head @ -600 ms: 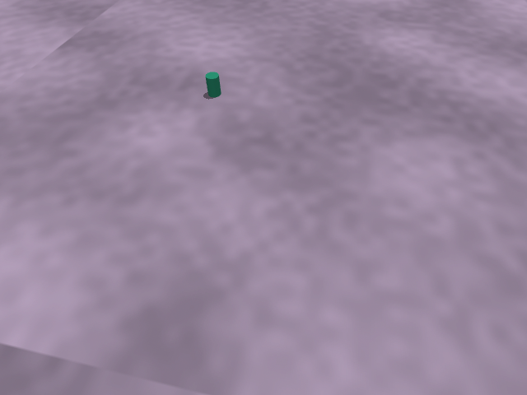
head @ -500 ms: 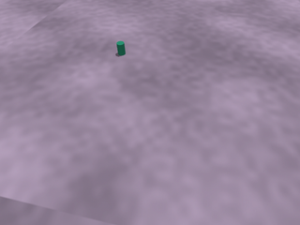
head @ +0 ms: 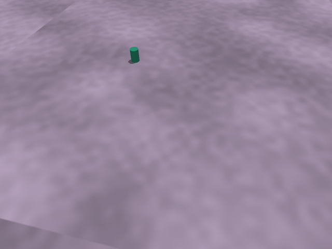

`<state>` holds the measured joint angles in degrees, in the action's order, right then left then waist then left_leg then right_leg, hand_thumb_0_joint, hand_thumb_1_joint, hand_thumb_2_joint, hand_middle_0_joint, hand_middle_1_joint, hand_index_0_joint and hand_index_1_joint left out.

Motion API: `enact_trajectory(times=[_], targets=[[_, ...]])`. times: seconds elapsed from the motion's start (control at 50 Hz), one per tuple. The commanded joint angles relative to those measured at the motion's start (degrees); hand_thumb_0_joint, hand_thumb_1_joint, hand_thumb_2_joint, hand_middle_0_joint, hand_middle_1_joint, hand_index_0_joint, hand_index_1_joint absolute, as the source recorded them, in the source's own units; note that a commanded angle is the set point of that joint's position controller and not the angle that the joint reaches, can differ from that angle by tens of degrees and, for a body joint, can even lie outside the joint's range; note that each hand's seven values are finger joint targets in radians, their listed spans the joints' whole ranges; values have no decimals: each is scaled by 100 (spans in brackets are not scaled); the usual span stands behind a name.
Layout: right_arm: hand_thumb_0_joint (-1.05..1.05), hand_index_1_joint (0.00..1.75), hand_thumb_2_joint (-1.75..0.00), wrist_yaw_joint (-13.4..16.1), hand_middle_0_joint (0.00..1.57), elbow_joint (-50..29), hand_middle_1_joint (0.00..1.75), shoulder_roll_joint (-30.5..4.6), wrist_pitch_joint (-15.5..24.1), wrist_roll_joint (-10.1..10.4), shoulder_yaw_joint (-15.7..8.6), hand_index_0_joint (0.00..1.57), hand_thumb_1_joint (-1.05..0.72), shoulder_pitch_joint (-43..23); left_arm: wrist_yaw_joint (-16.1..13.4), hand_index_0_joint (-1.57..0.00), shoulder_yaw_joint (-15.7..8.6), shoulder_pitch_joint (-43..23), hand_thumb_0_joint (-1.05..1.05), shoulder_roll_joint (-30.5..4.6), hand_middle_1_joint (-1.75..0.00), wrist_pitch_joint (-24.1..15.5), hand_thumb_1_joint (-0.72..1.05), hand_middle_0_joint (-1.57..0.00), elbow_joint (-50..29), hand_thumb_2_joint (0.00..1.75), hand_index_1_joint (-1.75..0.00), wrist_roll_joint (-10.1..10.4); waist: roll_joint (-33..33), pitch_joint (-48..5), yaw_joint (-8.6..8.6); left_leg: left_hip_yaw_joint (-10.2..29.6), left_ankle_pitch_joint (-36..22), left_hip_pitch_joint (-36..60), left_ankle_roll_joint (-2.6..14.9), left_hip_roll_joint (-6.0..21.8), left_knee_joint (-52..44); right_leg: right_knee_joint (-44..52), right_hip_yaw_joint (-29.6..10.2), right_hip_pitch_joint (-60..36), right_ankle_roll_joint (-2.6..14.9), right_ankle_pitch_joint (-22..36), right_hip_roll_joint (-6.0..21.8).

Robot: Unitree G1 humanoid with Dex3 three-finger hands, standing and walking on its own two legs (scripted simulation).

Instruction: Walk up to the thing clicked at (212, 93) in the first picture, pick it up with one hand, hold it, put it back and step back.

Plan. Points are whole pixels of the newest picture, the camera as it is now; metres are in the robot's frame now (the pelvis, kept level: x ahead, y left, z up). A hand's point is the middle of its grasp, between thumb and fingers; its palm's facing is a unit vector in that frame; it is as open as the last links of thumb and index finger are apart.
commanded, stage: stand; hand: left
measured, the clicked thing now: (134, 54) +2.00 +0.36 -0.71
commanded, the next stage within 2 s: walk up in 0.52 s
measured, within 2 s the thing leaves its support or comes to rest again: neither
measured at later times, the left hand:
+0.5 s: hand out of the picture +0.07 +0.25 -0.16, palm faces -0.02 -0.94 -0.34, open 7.4 cm
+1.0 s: hand out of the picture +0.12 +0.28 -0.15, palm faces +0.07 -0.91 -0.41, open 7.4 cm
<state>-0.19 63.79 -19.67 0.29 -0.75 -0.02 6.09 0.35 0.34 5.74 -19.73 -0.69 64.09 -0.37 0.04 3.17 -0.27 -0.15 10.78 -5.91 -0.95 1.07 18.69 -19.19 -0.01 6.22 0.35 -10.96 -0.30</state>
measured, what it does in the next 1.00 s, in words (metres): walks ahead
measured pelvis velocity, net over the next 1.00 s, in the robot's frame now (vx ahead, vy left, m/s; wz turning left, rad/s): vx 0.14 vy -0.02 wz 0.06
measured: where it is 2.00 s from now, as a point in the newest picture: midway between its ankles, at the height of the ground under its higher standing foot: (171, 162)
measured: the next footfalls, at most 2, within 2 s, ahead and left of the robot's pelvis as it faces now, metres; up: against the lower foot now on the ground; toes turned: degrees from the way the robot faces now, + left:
left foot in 1.10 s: +0.39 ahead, +0.15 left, +0.00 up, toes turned +9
right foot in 1.56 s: +0.69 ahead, -0.14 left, +0.00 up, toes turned -2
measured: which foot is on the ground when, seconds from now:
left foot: down 0.00-0.72, up 0.74-1.00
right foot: down 0.00-1.00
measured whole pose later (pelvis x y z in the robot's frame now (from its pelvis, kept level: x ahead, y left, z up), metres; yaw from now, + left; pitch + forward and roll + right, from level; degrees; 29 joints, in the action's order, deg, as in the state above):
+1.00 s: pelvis +0.14 -0.02 -0.01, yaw +3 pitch -2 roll -2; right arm -6.6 55.8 -25.7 0.7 -1.4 -4.9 8.9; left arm 3.3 -3.9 19.2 -25.1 -4.8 57.8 -1.1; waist 3.3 3.2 -2.9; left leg 2.3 9.6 -32.4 0.0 4.7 42.0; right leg -14.1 8.0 -7.8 0.8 -19.7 -1.4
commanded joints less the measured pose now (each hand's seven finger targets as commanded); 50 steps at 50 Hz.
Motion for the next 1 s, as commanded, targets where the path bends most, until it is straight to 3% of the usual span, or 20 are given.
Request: enact_trajectory(times=[0.0, 0.48, 0.5, 0.52, 0.54, 0.56, 0.58, 0.62, 0.66, 0.68, 0.7, 0.72, 0.74, 0.76, 0.8, 0.82, 0.86, 0.88, 0.94, 0.98], targets=[[0, 30, -90, 71, 20, -320, 30, -1190, 152, 30, -209, 20, -90, -228, -86, -20, -239, -183, 0, -1223, -30, -130, 90, -20, -354, 90, -30, -3, -8, -476, 21, 466, -827, 159, 217, 643, -234, 300, -539, -39, 120, 948, 757], [0, 30, -90, 75, 20, -310, 30, -1234, 147, 17, -219, 20, -90, -195, -90, -20, -241, -168, 0, -1240, -30, -117, 90, -20, -362, 90, -30, -11, 15, -483, 20, 476, -773, 169, 221, 646, -273, 333, -576, -43, 139, 886, 781], [0, 30, -90, -113, 20, -580, 30, -1921, 286, -60, -696, 20, -90, 204, 129, -20, -671, 144, 0, -1998, -30, -256, 90, -20, -676, 90, -30, -130, 83, -1271, 71, 725, 2415, 177, 734, 584, 238, -356, -410, -107, 350, -2111, 550], [0, 30, -90, -197, 20, -556, 30, -1983, 296, -106, -735, 20, -90, 177, 206, -20, -665, -31, 0, -1844, -30, -251, 90, -20, -712, 90, -30, -178, 384, -753, 82, 1066, 3321, -274, 872, 709, 91, -783, -472, 647, 413, -2806, 603], [0, 30, -90, -239, 20, -607, 30, -1987, 290, -115, -768, 20, -90, 111, 252, -20, -670, -252, 0, -1714, -30, -243, 90, -20, -786, 90, -30, -185, 608, -269, 121, 1283, 3696, -462, 965, 852, -188, -1032, -270, 1312, 342, -2863, 484], [0, 30, -90, -273, 20, -683, 30, -1941, 291, -97, -801, 20, -90, 60, 304, -20, -665, -398, 0, -1588, -30, -258, 90, -20, -908, 90, -30, -184, 697, 103, 142, 1576, 3764, -449, 1107, 1085, -415, -1365, -112, 1897, 280, -2643, 389], [0, 30, -90, -293, 20, -760, 30, -1938, 313, -101, -846, 20, -90, 93, 338, -20, -657, -463, 0, -1489, -30, -289, 90, -20, -1010, 90, -30, -172, 793, 353, 175, 1983, 3442, -290, 1281, 1498, -622, -1752, 63, 2261, 239, -1891, 339], [0, 30, -90, -287, 20, -897, 30, -1967, 379, -134, -942, 20, -90, -137, 372, -20, -683, -273, 0, -1529, -30, -340, 90, -20, -1072, 90, -30, -116, 763, 290, 10, 2223, 2489, 271, 1466, 1874, -816, -1482, -117, 2290, 238, -1471, 622], [0, 30, -90, -346, 20, -1029, 30, -1840, 335, -90, -900, 20, -90, -263, 371, -20, -726, 490, 0, -1614, -30, -441, 90, -20, -777, 90, -30, -142, 464, -406, -303, 1399, 2783, -455, 1165, 1258, 13, -575, 53, 558, 239, -1184, 395], [0, 30, -90, -389, 20, -1153, 30, -1672, 292, -105, -829, 20, -90, -556, 348, -20, -826, 1173, 0, -1725, -30, -433, 90, -20, -544, 90, -30, -180, 161, -571, -674, 617, 2919, -1672, 832, 669, 697, -160, 216, -949, 270, -1342, 237], [0, 30, -90, -392, 20, -1384, 30, -1290, 265, -95, -702, 20, -90, -994, 284, -20, -969, 2021, 0, -2104, -30, -457, 90, -20, -355, 90, -30, -251, -944, -489, -1148, -310, 2739, -3651, 322, -163, 2352, 645, -963, -2425, 513, -2691, 875], [0, 30, -90, -364, 20, -1539, 30, -1081, 262, -81, -598, 20, -90, -1157, 235, -20, -1038, 1847, 0, -2505, -30, -493, 90, -20, -543, 90, -30, -257, -1516, -3, -1094, 52, 2181, -4613, 219, -484, 3688, 1680, -3207, -1961, 804, -4076, 2297], [0, 30, -90, -326, 20, -1514, 30, -1486, 261, -99, -675, 20, -90, -1165, 203, -20, -980, 1141, 0, -2526, -30, -494, 90, -20, -837, 90, -30, -206, -641, 595, -844, 759, 1678, -4322, 161, -30, 3941, 1890, -3500, -985, 1040, -4128, 2687], [0, 30, -90, -354, 20, -1405, 30, -1643, 298, -90, -709, 20, -90, -856, 211, -20, -940, 853, 0, -2443, -30, -519, 90, -20, -993, 90, -30, -177, -385, 811, -589, 774, 1440, -4145, 197, 212, 3889, 1837, -3303, -785, 1233, -3797, 2655], [0, 30, -90, -440, 20, -1143, 30, -1647, 349, -53, -721, 20, -90, -418, 179, -20, -801, 642, 0, -1964, -30, -623, 90, -20, -1092, 90, -30, -124, -31, 732, -269, 877, 802, -3874, 198, 332, 3902, 1610, -1831, -1048, 924, -2199, 1869], [0, 30, -90, -468, 20, -1056, 30, -1597, 341, -46, -708, 20, -90, -147, 158, -20, -771, 536, 0, -1835, -30, -649, 90, -20, -1110, 90, -30, -59, -123, 568, -130, 810, 491, -3714, 209, 310, 3742, 1414, -1045, -1199, 634, -1425, 1487], [0, 30, -90, -533, 20, -1107, 30, -1522, 308, -33, -674, 20, -90, -96, 167, -20, -750, 694, 0, -1825, -30, -646, 90, -20, -1136, 90, -30, -24, -342, 392, -170, 553, 127, -3400, 148, 258, 3378, 1232, -410, -1078, 651, -407, 1282], [0, 30, -90, -570, 20, -1277, 30, -1485, 275, -13, -670, 20, -90, -297, 168, -20, -763, 648, 0, -1924, -30, -653, 90, -20, -1208, 90, -30, -49, -525, 503, -161, 538, 66, -3272, 86, 396, 3018, 1369, -317, -806, 804, -452, 1361], [0, 30, -90, -666, 20, -1518, 30, -1438, 247, -28, -633, 20, -90, -625, 197, -20, -793, 568, 0, -2090, -30, -623, 90, -20, -1328, 90, -30, -47, -743, 552, -193, 88, -294, -2680, 58, 457, 2010, 1347, 246, -397, 794, -196, 1178], [0, 30, -90, -684, 20, -1638, 30, -1400, 275, -40, -636, 20, -90, -866, 211, -20, -769, 813, 0, -2143, -30, -592, 90, -20, -1294, 90, -30, -32, -714, 446, -324, -207, -613, -1999, 151, 402, 1551, 1326, 325, -174, 847, 233, 1335]])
